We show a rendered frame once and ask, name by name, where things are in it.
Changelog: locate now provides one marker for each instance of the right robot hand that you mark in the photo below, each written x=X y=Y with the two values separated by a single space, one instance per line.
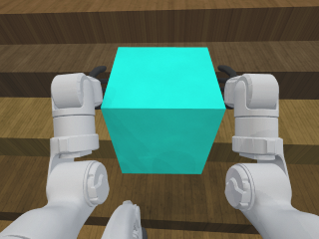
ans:
x=232 y=74

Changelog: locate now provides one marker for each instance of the left robot hand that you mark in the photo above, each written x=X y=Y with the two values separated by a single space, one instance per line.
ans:
x=93 y=74

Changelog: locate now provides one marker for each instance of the carton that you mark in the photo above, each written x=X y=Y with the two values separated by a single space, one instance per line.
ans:
x=162 y=107

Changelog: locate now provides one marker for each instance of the robot left upper arm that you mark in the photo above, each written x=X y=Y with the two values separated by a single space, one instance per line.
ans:
x=74 y=189

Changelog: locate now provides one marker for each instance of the robot left shin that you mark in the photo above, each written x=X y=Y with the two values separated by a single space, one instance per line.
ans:
x=136 y=234

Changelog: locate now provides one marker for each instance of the robot right upper arm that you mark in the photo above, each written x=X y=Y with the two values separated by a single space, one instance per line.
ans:
x=262 y=192

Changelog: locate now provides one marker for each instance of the right robot forearm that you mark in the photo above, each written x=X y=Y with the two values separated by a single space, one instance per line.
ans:
x=255 y=99

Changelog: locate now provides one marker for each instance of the left robot thigh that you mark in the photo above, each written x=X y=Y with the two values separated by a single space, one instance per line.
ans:
x=125 y=219

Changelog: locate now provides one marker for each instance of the left robot forearm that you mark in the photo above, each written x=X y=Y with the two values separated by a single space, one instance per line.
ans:
x=74 y=98

